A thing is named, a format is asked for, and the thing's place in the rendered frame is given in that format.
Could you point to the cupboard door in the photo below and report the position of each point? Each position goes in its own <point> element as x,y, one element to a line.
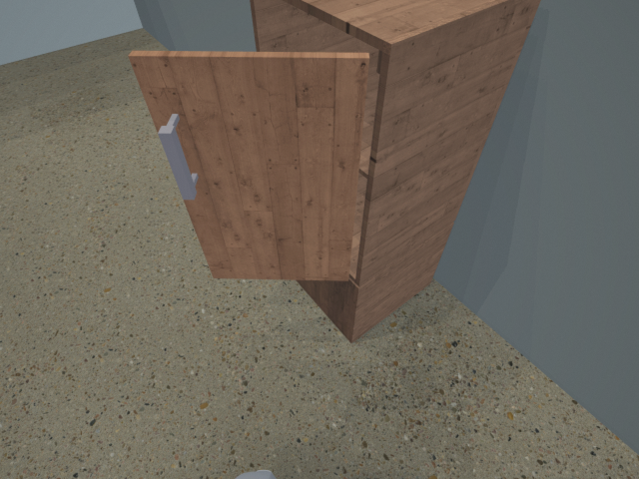
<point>275,139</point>

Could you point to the handle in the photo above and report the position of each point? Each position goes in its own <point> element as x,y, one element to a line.
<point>174,152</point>

